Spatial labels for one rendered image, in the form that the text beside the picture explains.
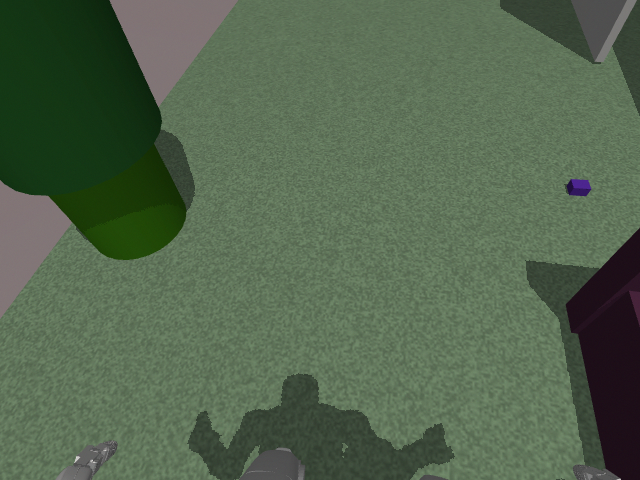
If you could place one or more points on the small box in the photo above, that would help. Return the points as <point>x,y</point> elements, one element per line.
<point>578,187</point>

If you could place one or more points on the armchair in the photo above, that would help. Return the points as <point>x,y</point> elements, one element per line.
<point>605,313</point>

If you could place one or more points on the potted plant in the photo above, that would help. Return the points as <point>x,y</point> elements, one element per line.
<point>78,123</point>

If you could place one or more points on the left robot hand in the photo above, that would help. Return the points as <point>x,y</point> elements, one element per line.
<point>88,461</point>

